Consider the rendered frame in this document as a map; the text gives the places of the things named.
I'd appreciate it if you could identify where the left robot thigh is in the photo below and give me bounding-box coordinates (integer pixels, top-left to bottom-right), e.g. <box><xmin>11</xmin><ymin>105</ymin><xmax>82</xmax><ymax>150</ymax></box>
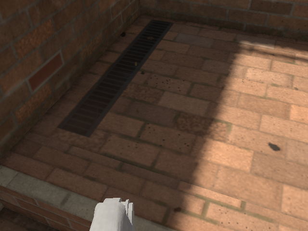
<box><xmin>90</xmin><ymin>197</ymin><xmax>135</xmax><ymax>231</ymax></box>

